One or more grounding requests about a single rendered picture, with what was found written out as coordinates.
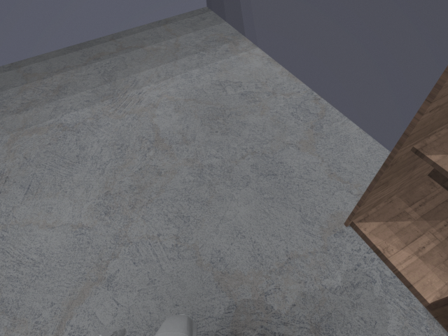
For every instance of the wardrobe door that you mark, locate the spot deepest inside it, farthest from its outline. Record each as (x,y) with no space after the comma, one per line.
(440,309)

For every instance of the left robot thigh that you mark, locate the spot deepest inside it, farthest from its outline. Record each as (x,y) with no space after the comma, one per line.
(178,325)

